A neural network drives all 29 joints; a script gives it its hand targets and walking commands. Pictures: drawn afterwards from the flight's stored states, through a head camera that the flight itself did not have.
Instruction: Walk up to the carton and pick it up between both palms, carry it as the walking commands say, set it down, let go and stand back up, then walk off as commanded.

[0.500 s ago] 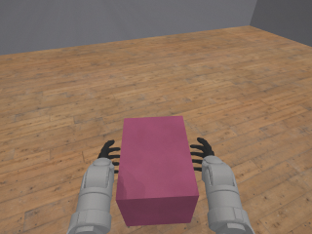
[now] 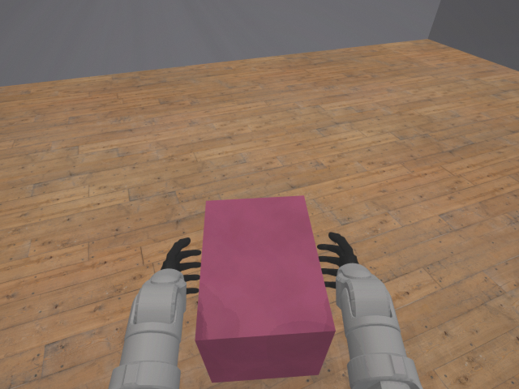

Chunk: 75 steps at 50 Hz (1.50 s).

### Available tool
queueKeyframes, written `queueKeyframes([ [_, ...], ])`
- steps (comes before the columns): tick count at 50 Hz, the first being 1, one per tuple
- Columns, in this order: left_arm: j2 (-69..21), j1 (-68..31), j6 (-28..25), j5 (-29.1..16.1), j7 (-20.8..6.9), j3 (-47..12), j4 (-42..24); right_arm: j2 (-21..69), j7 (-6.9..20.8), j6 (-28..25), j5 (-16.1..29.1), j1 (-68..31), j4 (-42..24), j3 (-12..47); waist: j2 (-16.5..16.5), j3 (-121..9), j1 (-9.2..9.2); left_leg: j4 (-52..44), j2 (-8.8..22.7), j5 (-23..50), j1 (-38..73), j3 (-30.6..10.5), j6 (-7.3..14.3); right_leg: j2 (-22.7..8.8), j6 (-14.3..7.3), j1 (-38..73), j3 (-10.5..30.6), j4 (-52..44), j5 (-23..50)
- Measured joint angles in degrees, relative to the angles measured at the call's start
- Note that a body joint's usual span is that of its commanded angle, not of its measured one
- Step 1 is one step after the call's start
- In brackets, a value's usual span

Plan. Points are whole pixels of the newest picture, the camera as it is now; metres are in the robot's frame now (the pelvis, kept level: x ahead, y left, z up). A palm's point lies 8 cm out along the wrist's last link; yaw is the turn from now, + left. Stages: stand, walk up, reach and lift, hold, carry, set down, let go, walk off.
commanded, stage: hold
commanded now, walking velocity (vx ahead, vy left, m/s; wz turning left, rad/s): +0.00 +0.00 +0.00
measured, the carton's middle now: (260, 284) +0.33 +0.00 -0.05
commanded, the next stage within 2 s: carry in 0.66 s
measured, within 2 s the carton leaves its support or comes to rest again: neither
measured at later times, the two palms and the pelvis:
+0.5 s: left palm (166, 281) +0.28 +0.15 +0.04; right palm (344, 280) +0.28 -0.13 +0.05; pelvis -0.01 +0.01 +0.00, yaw -1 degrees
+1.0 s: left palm (96, 288) +0.26 +0.25 +0.05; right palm (268, 260) +0.31 -0.01 +0.05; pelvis -0.03 +0.08 -0.02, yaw +12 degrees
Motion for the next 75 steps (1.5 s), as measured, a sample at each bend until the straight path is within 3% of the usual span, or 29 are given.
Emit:
queueKeyframes([
  [33,-0.55,-2.05,-0.44,1.27,1.43,1.14,2.06,0.34,0.73,-0.18,-0.64,-1.18,1.41,-1.27,0.24,-0.33,-0.41,1.9,-0.55,-0.34,-1.05,1.11,0.64,-0.39,0.71,-1.04,1.13,1.31,0.13],
  [37,-0.72,-2.71,-0.8,-0.44,4.52,-1.57,0.62,-1.21,-1.69,0.17,1.58,-1.43,-1.18,0.65,1.17,-2.85,-0.67,11.33,-0.42,-5.68,-10.54,1.13,0.41,-0.33,0.89,-7.85,-0.32,5.22,-1.23],
  [40,-0.97,-3.41,0.33,-3.5,7.25,-3.86,-2.56,-3.11,-6.36,1.89,5.56,-2.04,-4.65,2.79,0.18,-2.75,-1.28,26.9,-0.36,-12.98,-19.89,5.51,-0.46,-2.92,1.5,-12.11,-1.37,6.92,-1.66],
  [43,-0.99,-3.48,4.24,-6.98,14.48,-5.99,-9.17,-3.94,-9.69,6.07,10.1,-3.86,-9.9,5.22,-0.39,-1.85,-2.62,32.95,0.54,-14.99,-24.96,7.98,-0.64,-6.19,2.93,-15.55,-1.88,7.59,-1.48],
  [45,-1.22,-4.32,7.54,-8.34,16.49,-6.0,-13.81,-4.32,-10.98,8.68,12.22,-5.2,-13.12,5.53,-0.57,-1.27,-3.26,32.57,0.87,-15.16,-26.57,8.25,-0.63,-8.61,4.06,-17.75,-2.5,8.53,-1.7],
  [49,-1.72,-5.62,13.44,-8.07,15.41,-4.29,-19.86,-4.22,-13.49,14.33,15.07,-6.8,-18.23,5.81,-1.28,-0.93,-3.75,22.81,1.08,-13.21,-25.09,7.96,-0.18,-13.52,6.86,-21.0,-4.18,11.59,-3.33],
  [51,-1.7,-5.57,16.46,-7.67,14.67,-3.31,-22.61,-3.15,-14.79,17.08,15.34,-7.33,-20.05,6.07,-1.96,-0.91,-3.83,12.5,0.93,-5.48,-21.52,8.72,0.22,-15.84,8.11,-22.7,-4.84,15.53,-5.35],
  [52,-1.32,-5.47,17.61,-7.42,13.98,-2.56,-23.76,-1.89,-15.54,17.73,15.14,-7.52,-20.36,6.04,-3.42,-0.56,-3.58,12.17,-0.33,-1.63,-21.87,9.15,0.36,-16.95,7.65,-24.24,-4.33,19.7,-7.37],
  [54,-0.11,-4.36,19.29,-7.6,12.14,-0.71,-25.26,1.15,-17.79,18.64,14.57,-7.7,-20.16,6.16,-3.52,0.21,-1.89,14.56,-0.46,-2.72,-23.68,8.67,1.3,-13.66,7.36,-28.71,-4.06,31.96,-18.45],
  [56,0.25,-3.86,21.04,-9.27,12.38,0.7,-26.32,3.07,-19.25,20.43,13.64,-7.62,-21.08,6.12,-2.02,1.23,-0.13,13.8,-0.2,-3.3,-24.25,7.38,2.32,-10.14,6.98,-31.76,-6.85,38.85,-22.36],
  [61,-1.85,-5.8,23.05,-13.33,19.36,-1.44,-29.93,2.46,-12.66,22.45,9.47,-6.86,-27.0,3.41,0.97,3.61,2.71,10.95,-3.41,-0.02,-25.02,3.12,3.42,-5.35,6.23,-30.93,-11.68,30.68,-14.97],
  [64,-2.28,-7.3,23.17,-13.07,18.51,-1.63,-30.46,2.39,-11.85,23.32,8.3,-6.59,-30.32,3.11,3.08,3.15,2.66,12.42,-6.1,0.34,-26.37,1.56,4.27,-4.05,4.35,-25.39,-13.62,17.4,-6.04],
  [66,-2.68,-8.11,22.48,-12.36,17.19,-1.73,-29.21,1.95,-12.39,23.73,8.26,-6.04,-31.71,3.05,4.74,2.66,1.92,21.94,-5.58,-7.31,-29.91,3.69,4.12,-4.75,-1.2,-23.79,-15.38,14.97,-4.67],
  [67,-2.78,-8.34,22.25,-12.07,16.49,-1.71,-28.32,1.95,-13.13,24.02,8.56,-5.47,-32.26,2.97,4.81,2.74,0.78,28.97,-4.95,-10.84,-31.85,5.13,3.64,-5.96,-2.26,-23.12,-16.49,15.15,-5.01],
  [70,-2.8,-8.37,22.5,-10.68,14.08,-1.25,-25.76,1.66,-16.29,26.07,10.18,-4.92,-32.36,3.53,2.77,2.39,-1.6,42.35,-1.04,-11.95,-34.57,7.71,1.91,-10.19,-1.5,-20.12,-18.62,12.9,-4.64],
  [73,-2.42,-7.48,22.61,-9.34,12.19,-0.49,-26.05,2.24,-18.67,27.02,11.26,-6.45,-31.28,4.02,0.84,1.77,-2.91,44.55,2.98,-10.34,-34.17,6.95,0.28,-14.2,0.67,-18.54,-18.84,10.88,-3.11],
  [75,-2.46,-7.58,22.79,-8.83,12.25,-0.35,-26.87,2.42,-18.41,26.55,11.37,-7.17,-30.7,3.78,0.45,1.5,-3.79,42.58,4.63,-9.64,-33.15,6.38,-0.44,-17.09,2.27,-17.77,-19.53,10.64,-2.65],
])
